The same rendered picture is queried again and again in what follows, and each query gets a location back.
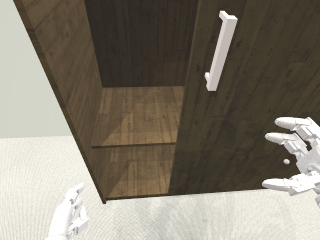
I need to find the wardrobe door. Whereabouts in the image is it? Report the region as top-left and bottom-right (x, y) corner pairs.
(285, 166), (301, 179)
(168, 0), (320, 196)

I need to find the handle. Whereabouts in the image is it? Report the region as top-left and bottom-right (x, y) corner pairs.
(205, 11), (238, 91)

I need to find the robot left hand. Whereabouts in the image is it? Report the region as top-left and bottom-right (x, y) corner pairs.
(48, 182), (89, 240)

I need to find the robot right hand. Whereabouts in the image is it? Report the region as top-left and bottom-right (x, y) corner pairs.
(262, 117), (320, 197)

